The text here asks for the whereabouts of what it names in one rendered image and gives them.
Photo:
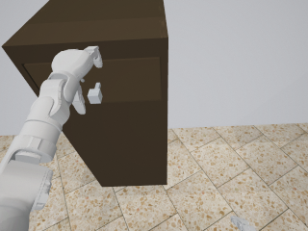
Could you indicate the left robot forearm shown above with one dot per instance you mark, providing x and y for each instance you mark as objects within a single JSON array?
[{"x": 36, "y": 142}]

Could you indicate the handle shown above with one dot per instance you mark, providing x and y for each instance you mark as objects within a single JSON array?
[{"x": 95, "y": 95}]

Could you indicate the left robot upper arm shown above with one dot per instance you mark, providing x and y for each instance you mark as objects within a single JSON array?
[{"x": 24, "y": 187}]

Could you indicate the cabinet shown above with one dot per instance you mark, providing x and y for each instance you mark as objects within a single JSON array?
[{"x": 123, "y": 143}]

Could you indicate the robot left hand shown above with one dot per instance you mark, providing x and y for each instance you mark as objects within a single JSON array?
[{"x": 78, "y": 63}]

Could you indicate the drawer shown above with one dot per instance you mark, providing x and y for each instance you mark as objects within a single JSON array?
[{"x": 133, "y": 79}]

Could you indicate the robot right hand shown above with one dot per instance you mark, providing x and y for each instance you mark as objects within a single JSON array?
[{"x": 242, "y": 224}]

